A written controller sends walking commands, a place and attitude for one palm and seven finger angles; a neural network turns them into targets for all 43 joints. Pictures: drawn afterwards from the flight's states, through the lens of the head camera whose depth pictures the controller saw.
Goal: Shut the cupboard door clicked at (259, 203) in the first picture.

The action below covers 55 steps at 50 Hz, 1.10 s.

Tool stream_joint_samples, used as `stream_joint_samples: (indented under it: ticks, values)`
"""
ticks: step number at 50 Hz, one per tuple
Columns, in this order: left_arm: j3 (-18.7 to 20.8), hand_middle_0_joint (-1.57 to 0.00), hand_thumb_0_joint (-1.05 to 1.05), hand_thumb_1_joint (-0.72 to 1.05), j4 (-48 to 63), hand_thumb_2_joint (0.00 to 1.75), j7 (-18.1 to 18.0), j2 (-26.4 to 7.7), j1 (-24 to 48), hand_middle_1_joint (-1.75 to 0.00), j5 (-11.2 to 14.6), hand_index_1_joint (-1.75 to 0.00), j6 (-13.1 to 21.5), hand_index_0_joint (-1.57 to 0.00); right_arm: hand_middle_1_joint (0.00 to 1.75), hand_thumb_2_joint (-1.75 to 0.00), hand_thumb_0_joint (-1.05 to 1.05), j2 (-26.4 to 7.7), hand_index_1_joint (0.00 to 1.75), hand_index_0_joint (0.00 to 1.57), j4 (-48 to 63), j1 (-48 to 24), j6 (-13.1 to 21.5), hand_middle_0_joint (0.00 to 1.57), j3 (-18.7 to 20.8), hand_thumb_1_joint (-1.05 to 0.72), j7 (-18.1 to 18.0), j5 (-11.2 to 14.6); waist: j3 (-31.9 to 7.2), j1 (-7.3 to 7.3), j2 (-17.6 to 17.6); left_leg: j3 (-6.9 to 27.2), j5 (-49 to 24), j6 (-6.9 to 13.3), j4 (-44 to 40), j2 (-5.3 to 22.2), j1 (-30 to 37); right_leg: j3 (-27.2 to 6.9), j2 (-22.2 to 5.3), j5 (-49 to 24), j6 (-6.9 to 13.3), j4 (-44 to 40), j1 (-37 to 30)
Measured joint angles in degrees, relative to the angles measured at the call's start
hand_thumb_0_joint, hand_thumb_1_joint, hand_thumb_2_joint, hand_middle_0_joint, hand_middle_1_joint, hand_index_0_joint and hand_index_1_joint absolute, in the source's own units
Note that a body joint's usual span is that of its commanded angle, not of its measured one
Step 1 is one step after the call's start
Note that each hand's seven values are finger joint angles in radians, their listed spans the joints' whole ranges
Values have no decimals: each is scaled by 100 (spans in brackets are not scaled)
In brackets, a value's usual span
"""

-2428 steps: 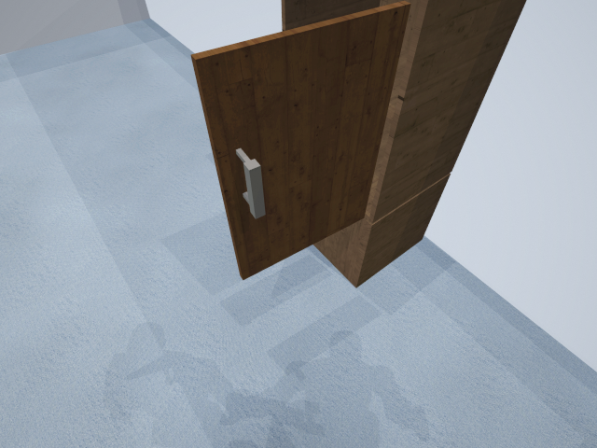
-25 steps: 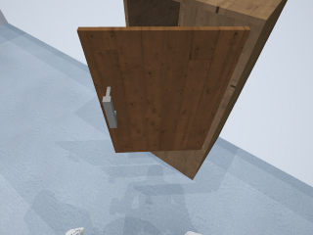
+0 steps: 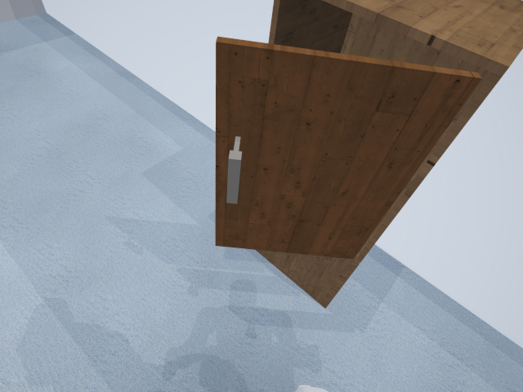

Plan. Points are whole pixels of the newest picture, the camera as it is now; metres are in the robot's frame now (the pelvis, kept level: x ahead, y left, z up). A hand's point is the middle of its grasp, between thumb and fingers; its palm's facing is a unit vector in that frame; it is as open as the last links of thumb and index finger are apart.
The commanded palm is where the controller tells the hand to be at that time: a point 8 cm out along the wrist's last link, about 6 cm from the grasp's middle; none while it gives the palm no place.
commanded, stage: come to a stop and stand still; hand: left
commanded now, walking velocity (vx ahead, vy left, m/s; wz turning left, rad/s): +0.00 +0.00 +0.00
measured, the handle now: (234, 170) +0.50 +0.10 +0.01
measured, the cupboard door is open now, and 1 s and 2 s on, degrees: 38 38 38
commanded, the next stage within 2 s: look again from close up in 0.78 s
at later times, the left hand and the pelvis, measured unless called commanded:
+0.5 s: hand out of the picture -0.04 +0.16 -0.17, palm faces -0.02 -0.99 -0.15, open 7.4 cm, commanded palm none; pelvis -0.05 +0.00 +0.01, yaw -3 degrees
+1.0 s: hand out of the picture -0.08 +0.15 -0.17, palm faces -0.01 -0.99 -0.16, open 7.4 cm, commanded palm none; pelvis -0.05 -0.01 +0.00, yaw -1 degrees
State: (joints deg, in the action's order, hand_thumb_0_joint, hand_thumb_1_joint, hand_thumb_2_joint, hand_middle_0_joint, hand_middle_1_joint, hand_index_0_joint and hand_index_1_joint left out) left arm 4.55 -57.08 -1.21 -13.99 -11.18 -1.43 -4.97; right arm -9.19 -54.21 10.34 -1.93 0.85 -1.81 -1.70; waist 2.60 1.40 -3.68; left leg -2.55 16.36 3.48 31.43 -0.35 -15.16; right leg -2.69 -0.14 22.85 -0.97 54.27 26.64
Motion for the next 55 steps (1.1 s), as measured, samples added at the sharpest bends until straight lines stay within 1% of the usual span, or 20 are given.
stream_joint_samples:
  ticks: [2, 4, 8, 10, 11, 12, 13, 14, 16, 18, 23, 29, 37, 44, 46, 48, 50, 55]
  values:
    - [-15, -20, 0, 91, -57, 90, 0, -19, -132, -30, 19, -30, 47, -20, 30, -90, 1, 44, 30, 20, -51, 19, 36, 20, -48, -91, -25, 23, -20, 41, 33, -33, -199, 44, -309, -43, 74, -21, 55, -50, -34, 154, -144]
    - [-50, -19, 0, 91, -130, 90, -4, -17, -269, -30, 34, -30, 87, -20, 30, -90, 1, 84, 30, 20, -111, 22, 68, 20, -71, -91, -39, 48, -33, 65, 70, -86, -344, 90, -533, -86, 125, 23, 44, -24, -64, -77, -418]
    - [-154, -19, 1, 91, -299, 90, -14, 82, -465, -30, 58, -30, 107, -20, 30, -90, 0, 102, 30, 20, -238, 21, 119, 20, -42, -92, -55, 78, -54, 23, 186, -196, -501, 152, -738, -152, 151, 163, -21, 116, -44, -1235, -1154]
    - [-204, -19, 1, 91, -374, 90, -20, 152, -518, -30, 69, -30, 141, -20, 30, -90, 0, 88, 30, 20, -327, 40, 128, 20, -31, -92, -46, 102, -78, -7, 225, -261, -542, 159, -754, -192, 124, 191, -40, -154, 2, -1968, -1533]
    - [-228, -19, 1, 91, -404, 90, -28, 181, -548, -30, 70, -30, 174, -20, 30, -90, 0, 86, 30, 20, -381, 62, 127, 20, -31, -92, -41, 121, -103, -17, 217, -301, -547, 154, -732, -227, 95, 176, -59, -433, 34, -2387, -1730]
    - [-252, -19, 1, 91, -431, 90, -40, 200, -580, -30, 68, -30, 214, -20, 30, -90, 0, 92, 30, 20, -432, 86, 122, 20, -31, -92, -33, 143, -136, -20, 173, -364, -543, 146, -697, -282, 52, 118, -111, -525, 74, -2764, -1897]
    - [-269, -19, 1, 91, -493, 90, -57, 254, -573, -30, 64, -30, 245, -20, 30, -90, 0, 79, 30, 20, -501, 88, 112, 20, -24, -92, -23, 161, -140, -21, 199, -404, -540, 136, -663, -286, 22, 82, -128, -385, 55, -2954, -1975]
    - [-299, -19, 1, 91, -550, 90, -62, 334, -557, -30, 64, -30, 258, -20, 30, -90, 0, 40, 30, 20, -566, 90, 102, 20, 8, -92, -34, 178, -124, -51, 289, -398, -564, 121, -689, -255, 41, 86, -98, -393, 27, -3015, -2002]
    - [-364, -19, 1, 91, -599, 90, -43, 457, -570, -30, 64, -30, 292, -20, 30, -90, 0, -43, 30, 20, -660, 159, 99, 20, 25, -93, -13, 167, -129, -128, 399, -374, -688, 98, -851, -249, 115, 105, -83, -524, -4, -3071, -2023]
    - [-405, -19, 1, 91, -649, 90, -46, 535, -586, -30, 71, -30, 357, -20, 30, -90, 0, -81, 30, 20, -784, 257, 115, 20, 10, -93, 8, 154, -136, -170, 430, -362, -784, 98, -960, -247, 196, 115, -76, -606, -6, -3106, -2070]
    - [-452, -20, 0, 91, -728, 90, -66, 604, -615, -30, 78, -30, 395, -20, 30, -90, 0, -19, 30, 20, -1070, 552, 87, 20, -42, -92, 40, 145, -202, -226, 293, -353, -895, 46, -1102, -206, 354, 118, -29, -668, 50, -3149, -2177]
    - [-453, -20, 1, 92, -747, 90, -63, 667, -616, -30, 58, -30, 373, -20, 30, -90, 1, 83, 30, 20, -1229, 850, 21, 20, -40, -92, 24, 116, -191, -274, 172, -304, -987, -29, -1148, -154, 280, 159, 31, -735, 113, -3135, -2080]
    - [-418, -20, 1, 92, -820, 90, -57, 731, -808, -30, 81, -30, 397, -20, 30, -90, 1, 198, 30, 20, -1284, 1023, 13, 20, -22, -91, -5, 100, -110, -261, 226, -240, -1041, -64, -1106, -111, 116, 215, 82, -758, 165, -3100, -1934]
    - [-421, -20, 0, 91, -923, 90, -90, 761, -949, -30, 95, -30, 422, -20, 30, -90, 1, 319, 30, 20, -1252, 895, 84, 20, -55, -91, -25, 121, -89, -226, 257, -230, -976, -81, -1043, -75, 115, 218, 119, -725, 199, -3111, -1966]
    - [-501, -20, 0, 91, -880, 90, -142, 796, -968, -30, 47, -30, 528, -20, 30, -90, 1, 278, 30, 20, -1117, 840, 112, 20, -86, -91, 37, 111, -80, -228, 385, -168, -822, -114, -691, 14, -102, 276, 200, -715, 207, -3091, -1922]
    - [-543, -20, 0, 91, -779, 90, -140, 820, -996, -30, 37, -30, 596, -20, 30, -90, 1, 223, 30, 20, -937, 783, 145, 20, -75, -91, 83, 78, -76, -272, 502, -109, -627, -103, -341, 47, -295, 335, 234, -613, 213, -2917, -1827]
    - [-564, -20, 0, 91, -721, 90, -133, 831, -985, -30, 46, -30, 647, -20, 30, -90, 1, 156, 30, 20, -825, 747, 178, 20, -79, -92, 67, 38, -102, -290, 592, -78, -505, -44, -143, 22, -372, 371, 214, -480, 205, -2742, -1777]
    - [-561, -20, 1, 91, -580, 90, -148, 771, -922, -30, 63, -30, 689, -20, 30, -90, 3, -11, 30, 20, -739, 719, 221, 20, -77, -94, 49, 53, -273, -224, 605, -153, -325, -3, -25, -84, -294, 311, 93, -225, 152, -2462, -1773]
